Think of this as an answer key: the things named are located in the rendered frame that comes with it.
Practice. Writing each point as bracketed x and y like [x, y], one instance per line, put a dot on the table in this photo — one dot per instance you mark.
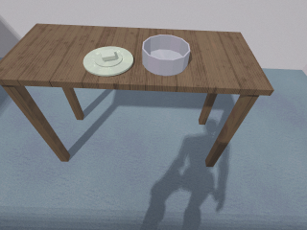
[51, 55]

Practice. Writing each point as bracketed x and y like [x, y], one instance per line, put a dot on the knob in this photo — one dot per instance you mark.
[107, 54]

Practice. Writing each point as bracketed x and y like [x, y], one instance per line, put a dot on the lid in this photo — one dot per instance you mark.
[95, 65]

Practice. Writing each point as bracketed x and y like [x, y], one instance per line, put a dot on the pot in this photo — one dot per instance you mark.
[165, 54]

